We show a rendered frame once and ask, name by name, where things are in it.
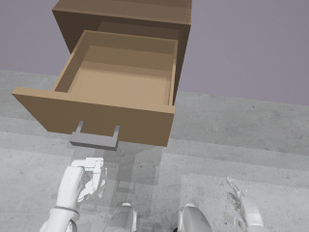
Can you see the drawer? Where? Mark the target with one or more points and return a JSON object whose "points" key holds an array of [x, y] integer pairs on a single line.
{"points": [[111, 80]]}

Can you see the handle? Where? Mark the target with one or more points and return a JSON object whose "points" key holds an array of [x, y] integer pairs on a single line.
{"points": [[96, 141]]}

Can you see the robot right thigh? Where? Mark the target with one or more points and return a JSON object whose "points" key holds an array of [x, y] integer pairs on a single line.
{"points": [[191, 219]]}

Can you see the cabinet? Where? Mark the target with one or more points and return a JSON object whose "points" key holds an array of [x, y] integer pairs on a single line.
{"points": [[163, 19]]}

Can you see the robot left forearm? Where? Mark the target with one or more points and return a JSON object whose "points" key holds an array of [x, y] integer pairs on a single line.
{"points": [[61, 219]]}

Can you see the robot left hand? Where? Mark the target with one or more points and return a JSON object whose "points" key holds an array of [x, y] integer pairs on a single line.
{"points": [[90, 173]]}

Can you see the robot left thigh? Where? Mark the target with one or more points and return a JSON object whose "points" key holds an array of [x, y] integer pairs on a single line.
{"points": [[124, 219]]}

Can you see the robot right hand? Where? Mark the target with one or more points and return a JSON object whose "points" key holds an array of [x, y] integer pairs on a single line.
{"points": [[246, 212]]}

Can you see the robot thigh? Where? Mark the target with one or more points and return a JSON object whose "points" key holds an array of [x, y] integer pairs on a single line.
{"points": [[124, 219], [191, 219]]}

